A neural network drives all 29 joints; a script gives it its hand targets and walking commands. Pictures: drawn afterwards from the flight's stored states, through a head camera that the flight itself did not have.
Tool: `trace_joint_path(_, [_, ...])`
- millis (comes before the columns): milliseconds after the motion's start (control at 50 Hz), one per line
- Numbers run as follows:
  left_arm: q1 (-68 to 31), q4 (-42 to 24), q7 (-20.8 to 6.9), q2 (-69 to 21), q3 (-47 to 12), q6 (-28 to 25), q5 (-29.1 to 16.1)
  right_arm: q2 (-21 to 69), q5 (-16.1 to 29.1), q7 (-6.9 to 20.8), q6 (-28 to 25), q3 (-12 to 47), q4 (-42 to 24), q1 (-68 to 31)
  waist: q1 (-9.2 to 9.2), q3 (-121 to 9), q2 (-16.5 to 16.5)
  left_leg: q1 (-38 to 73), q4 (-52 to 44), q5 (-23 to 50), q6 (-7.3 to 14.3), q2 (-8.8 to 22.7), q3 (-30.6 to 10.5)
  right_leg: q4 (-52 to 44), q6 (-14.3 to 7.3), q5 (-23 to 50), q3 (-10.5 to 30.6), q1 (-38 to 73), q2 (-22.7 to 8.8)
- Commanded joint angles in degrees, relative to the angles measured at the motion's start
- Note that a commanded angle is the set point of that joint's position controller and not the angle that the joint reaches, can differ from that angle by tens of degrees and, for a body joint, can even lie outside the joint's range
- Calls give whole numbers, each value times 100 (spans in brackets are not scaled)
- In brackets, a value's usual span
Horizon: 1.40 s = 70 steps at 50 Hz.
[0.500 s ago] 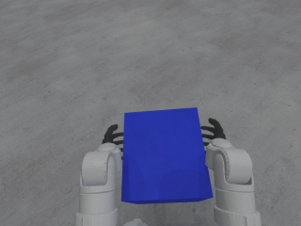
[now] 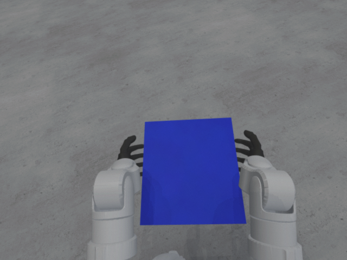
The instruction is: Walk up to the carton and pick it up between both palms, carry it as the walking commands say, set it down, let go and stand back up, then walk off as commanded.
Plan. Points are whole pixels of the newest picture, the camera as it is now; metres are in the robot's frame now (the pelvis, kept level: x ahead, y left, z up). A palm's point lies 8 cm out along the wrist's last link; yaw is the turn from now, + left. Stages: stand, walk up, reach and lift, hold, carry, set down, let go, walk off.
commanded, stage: carry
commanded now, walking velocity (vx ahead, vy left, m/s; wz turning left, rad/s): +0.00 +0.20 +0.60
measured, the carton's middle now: (190, 178) +0.33 -0.01 -0.01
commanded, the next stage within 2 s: none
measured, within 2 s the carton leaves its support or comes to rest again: neither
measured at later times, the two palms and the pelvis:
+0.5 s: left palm (4, 225) +0.21 +0.35 +0.07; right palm (134, 177) +0.30 +0.10 +0.07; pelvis -0.05 +0.14 -0.01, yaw +17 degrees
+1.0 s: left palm out of the picture +0.06 +0.56 +0.08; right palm (3, 226) +0.21 +0.35 +0.08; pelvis -0.13 +0.28 +0.00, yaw +31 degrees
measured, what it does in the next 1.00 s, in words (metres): steps to the left, turning left: left foot, then right foot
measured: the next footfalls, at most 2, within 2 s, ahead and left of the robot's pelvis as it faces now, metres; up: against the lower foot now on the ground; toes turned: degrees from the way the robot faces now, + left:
left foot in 0.18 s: +0.06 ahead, +0.22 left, +0.00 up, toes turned +12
right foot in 0.44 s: +0.04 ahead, +0.04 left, +0.00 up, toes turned +5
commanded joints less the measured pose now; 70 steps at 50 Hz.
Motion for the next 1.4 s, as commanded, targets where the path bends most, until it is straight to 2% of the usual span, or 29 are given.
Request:
trace_joint_path(0, [-3255,-781,-2242,-5941,-3335,-158,-2403,5890,2839,2689,225,3918,-299,-3688,56,-2711,-1691,-324,-230,324,-447,1002,-288,-1132,-757,4900,1422,2538,-2122])
trace_joint_path(100, [-3755,-710,-2146,-5589,-3350,-92,-2193,5975,2777,2888,306,3300,1211,-3078,-28,-2661,-1117,1731,-2940,845,-278,567,580,-34,151,4302,127,1497,-1817])
trace_joint_path(120, [-3615,-537,-2152,-5579,-3394,-55,-2173,5954,2783,2921,296,3263,1310,-3013,-67,-2815,-589,2448,-3065,2302,-101,800,-8,625,514,3569,-113,961,-1327])
trace_joint_path(160, [-3796,-623,-2162,-5658,-3560,-82,-2150,6049,2739,2998,258,3133,1746,-2604,-120,-2789,1810,3914,-2714,8219,860,2075,-1954,2319,1079,-2139,2,-1316,57])
trace_joint_path(180, [-3949,-601,-2205,-5777,-3556,-128,-2221,6191,2734,3045,227,3139,1850,-2695,-110,-2711,1504,3626,-2873,8509,1050,2344,-2122,2604,1107,-2300,457,-1372,71])
trace_joint_path(220, [-4566,-692,-2337,-6084,-3750,-148,-2679,6212,2607,2895,89,3185,1235,-3128,-152,-2441,1080,2801,-3253,6554,850,1976,-2035,1814,958,-1856,426,-989,57])
trace_joint_path(340, [-4030,-790,-2336,-6119,-3527,-206,-2933,5932,2610,2577,-58,3352,-126,-3829,132,-3426,62,2379,-2206,5368,429,1473,-1273,-807,486,504,920,1045,-67])
trace_joint_path(360, [-4076,-1027,-2325,-6002,-3456,-252,-2876,5955,2622,2552,-53,3409,-349,-3863,246,-3486,-957,1202,-1567,3457,99,979,-767,-1949,97,1693,1799,2197,-975])
trace_joint_path(380, [-3496,-650,-2350,-5821,-3191,-265,-2682,5909,2620,2519,-12,3483,-352,-3784,201,-3395,-3118,-247,-157,-422,-179,103,-417,-2055,-548,4467,3343,2962,-2546])
trace_joint_path(400, [-3723,-1098,-2328,-5796,-3275,-286,-2771,6044,2686,2519,-1,3568,-412,-3720,194,-3843,-2674,-266,1210,-855,-182,395,-956,-1773,-1128,5317,3291,3122,-2882])
trace_joint_path(440, [-3792,-824,-2347,-5819,-3163,-192,-2647,6081,2673,2483,68,3495,-18,-3692,143,-3480,-1626,-456,1410,-214,-167,683,-1019,-1568,-729,4493,2164,3002,-2604])
trace_joint_path(540, [-3356,-721,-2209,-5867,-3288,-229,-2404,5789,2839,2638,97,3710,-302,-3782,80,-3097,-2051,-28,-1011,133,-355,1007,-220,-855,-534,5171,1211,2651,-2125])
trace_joint_path(600, [-3036,-198,-2157,-5698,-3199,-98,-2229,5662,2834,2717,185,3474,378,-3482,-12,-3236,-1882,1631,-3390,540,-201,583,313,325,67,5025,257,2181,-1696])
trace_joint_path(620, [-3274,-450,-2114,-5824,-3370,-100,-2286,5797,2823,2784,155,3340,588,-3341,-119,-3352,-652,2801,-3312,2206,103,850,-513,1288,454,3549,278,932,-1333])
trace_joint_path(640, [-3145,-550,-2122,-5852,-3438,-112,-2216,5718,2874,2865,125,3335,611,-3270,-33,-3257,1231,3899,-2986,6486,605,1980,-2099,2111,848,-730,129,-840,-350])
trace_joint_path(660, [-3234,-610,-2119,-5810,-3488,-128,-2197,5881,2898,2888,137,3256,862,-2963,-88,-2954,1704,4253,-2775,8531,962,2111,-2302,2689,1033,-1990,505,-1699,141])
trace_joint_path(760, [-3948,-867,-2197,-6022,-3809,-181,-2718,5923,2541,2813,86,3036,793,-2987,-116,-2910,343,3695,-2701,7421,878,1704,-2006,2725,816,-1317,699,-1737,86])
trace_joint_path(920, [-3309,-771,-2230,-5929,-3595,-143,-2759,5749,2392,2587,-43,3229,5,-3128,-100,-3306,-68,3665,-2870,6450,977,1664,-2086,500,533,-233,826,-511,178])
trace_joint_path(960, [-3373,-674,-2321,-5892,-3508,-188,-2741,5743,2318,2535,-95,3341,40,-3082,47,-3609,-17,2668,-2842,5660,510,1434,-2102,-773,161,319,1094,1142,212])
trace_joint_path(980, [-2913,-532,-2349,-5779,-3320,-220,-2549,5752,2342,2504,-78,3469,-16,-3136,174,-3565,-748,1584,-2321,4429,186,1127,-1680,-1870,-51,1339,1430,2261,-355])
trace_joint_path(1000, [-2779,-484,-2363,-5751,-3175,-251,-2487,5820,2485,2497,-45,3660,-341,-3324,217,-3680,-2607,100,-932,1252,-200,376,-895,-2215,-733,3035,3053,3439,-2192])
trace_joint_path(1020, [-2630,-503,-2304,-5821,-3142,-298,-2446,5770,2694,2518,-26,3851,-641,-3641,182,-3614,-3095,-731,943,-835,-393,317,-596,-1619,-1386,5213,3367,3422,-3064])
trace_joint_path(1060, [-3060,-757,-2273,-6027,-3118,-253,-2448,5984,2901,2620,50,3873,-637,-4012,133,-3611,-1754,-666,1672,-263,-262,851,-1197,-1169,-1272,5285,2390,3328,-2733])
trace_joint_path(1140, [-3045,-782,-2105,-5871,-3269,-229,-2332,5745,2820,2777,158,3641,76,-3461,86,-2916,-1308,-27,-475,94,-490,917,-416,-1035,-569,4590,1216,2312,-1906])
trace_joint_path(1220, [-3254,-670,-2051,-5745,-3398,-158,-2284,5851,2866,2893,264,3453,735,-3128,31,-2815,-1924,1332,-2352,157,-350,608,428,-399,-156,4067,482,1622,-1882])
trace_joint_path(1260, [-3198,-440,-2082,-5600,-3461,-114,-2182,5882,2862,2990,269,3321,1233,-2951,-109,-2751,-536,2365,-3219,2460,-56,982,-542,933,518,2300,9,599,-1180])
trace_joint_path(1280, [-3602,-798,-2099,-5735,-3612,-156,-2308,5916,2839,3009,212,3214,1402,-2775,-47,-2756,1248,3139,-3058,5804,476,1919,-2001,1584,910,-856,-113,-699,-345])
trace_joint_path(1300, [-3937,-592,-2167,-5762,-3623,-130,-2366,6044,2839,3034,183,3113,1514,-3016,-123,-2380,1765,3136,-3109,6973,846,2124,-2552,2213,1092,-2292,316,-1457,119])
trace_joint_path(1380, [-4414,-648,-2288,-6110,-3746,-192,-2917,5943,2653,2876,55,3118,921,-3304,-126,-2389,776,2556,-2969,6209,777,1622,-1940,2156,878,-1308,502,-1100,133])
